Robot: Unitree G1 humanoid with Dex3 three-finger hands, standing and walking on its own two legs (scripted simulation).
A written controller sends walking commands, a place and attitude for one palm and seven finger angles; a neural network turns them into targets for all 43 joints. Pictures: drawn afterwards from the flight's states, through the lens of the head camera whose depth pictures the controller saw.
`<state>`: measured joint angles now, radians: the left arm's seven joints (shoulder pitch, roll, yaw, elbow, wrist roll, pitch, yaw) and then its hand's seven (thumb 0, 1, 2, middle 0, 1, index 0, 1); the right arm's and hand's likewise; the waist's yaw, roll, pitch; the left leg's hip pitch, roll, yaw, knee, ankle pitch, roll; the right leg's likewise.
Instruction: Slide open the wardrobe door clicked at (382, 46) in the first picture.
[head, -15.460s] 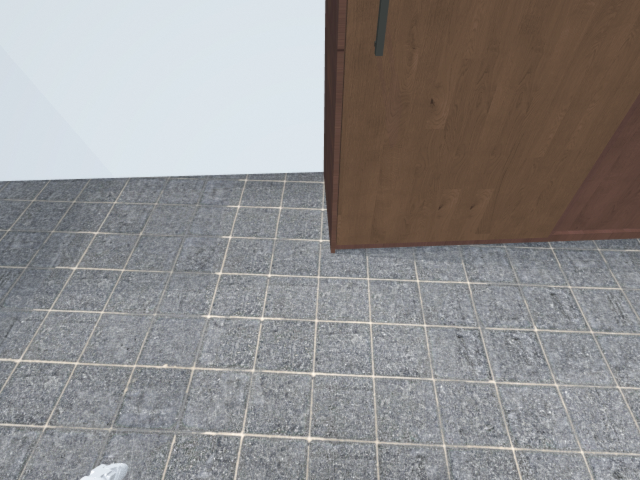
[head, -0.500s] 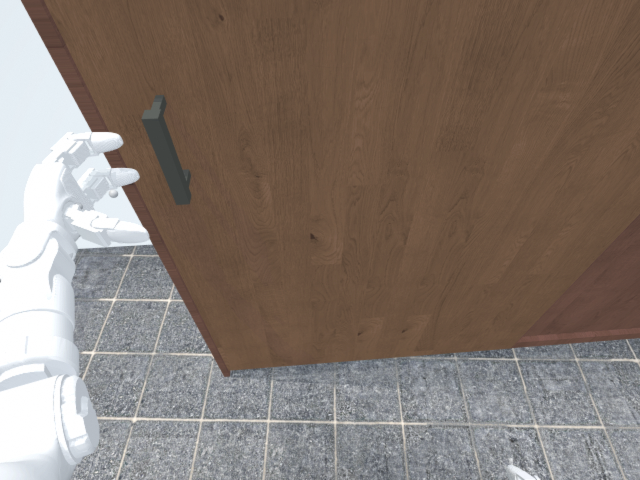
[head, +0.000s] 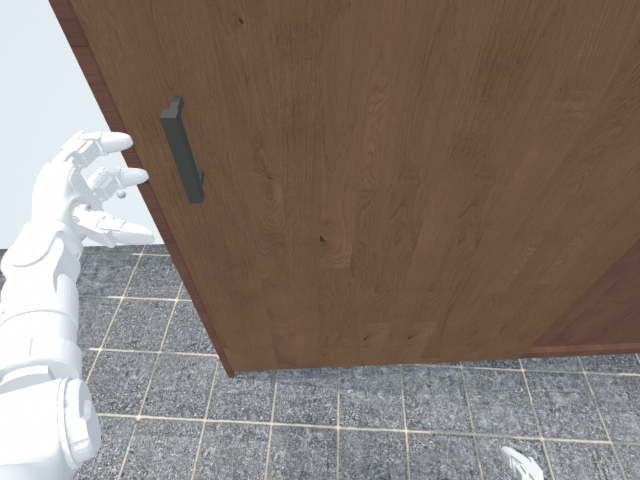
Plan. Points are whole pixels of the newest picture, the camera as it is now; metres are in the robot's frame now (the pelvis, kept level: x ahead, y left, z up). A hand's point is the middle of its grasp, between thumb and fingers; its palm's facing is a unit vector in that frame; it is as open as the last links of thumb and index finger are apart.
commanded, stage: feel for the door with the fingertips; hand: left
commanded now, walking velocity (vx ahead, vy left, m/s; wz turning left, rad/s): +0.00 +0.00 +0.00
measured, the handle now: (187, 151) +0.49 +0.20 +0.15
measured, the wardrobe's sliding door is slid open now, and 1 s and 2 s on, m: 0.00 0.00 0.00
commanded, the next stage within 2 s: slide the fingers in behind the handle in 1.02 s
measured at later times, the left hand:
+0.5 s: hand (162, 189) +0.42 +0.21 +0.15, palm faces +0.09 -1.00 +0.01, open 14.0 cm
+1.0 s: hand (165, 178) +0.44 +0.22 +0.14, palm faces +0.10 -1.00 -0.01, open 13.9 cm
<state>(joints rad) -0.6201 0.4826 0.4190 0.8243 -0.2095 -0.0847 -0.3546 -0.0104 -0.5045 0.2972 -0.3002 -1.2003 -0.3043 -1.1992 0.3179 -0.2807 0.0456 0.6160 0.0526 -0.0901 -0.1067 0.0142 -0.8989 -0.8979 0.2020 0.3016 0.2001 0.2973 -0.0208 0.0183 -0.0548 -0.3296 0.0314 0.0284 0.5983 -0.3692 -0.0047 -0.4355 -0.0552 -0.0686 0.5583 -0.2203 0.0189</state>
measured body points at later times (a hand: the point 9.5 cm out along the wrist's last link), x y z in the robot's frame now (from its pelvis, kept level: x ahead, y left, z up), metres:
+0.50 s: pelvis +0.00 +0.00 +0.00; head +0.02 -0.01 +0.45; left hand +0.40 +0.27 +0.15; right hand +0.11 -0.26 -0.10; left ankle -0.04 +0.12 -0.73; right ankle +0.03 -0.14 -0.73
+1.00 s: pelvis +0.00 -0.01 +0.00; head +0.04 -0.02 +0.45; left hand +0.43 +0.27 +0.15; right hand +0.07 -0.28 -0.11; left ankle -0.04 +0.12 -0.73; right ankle +0.03 -0.14 -0.73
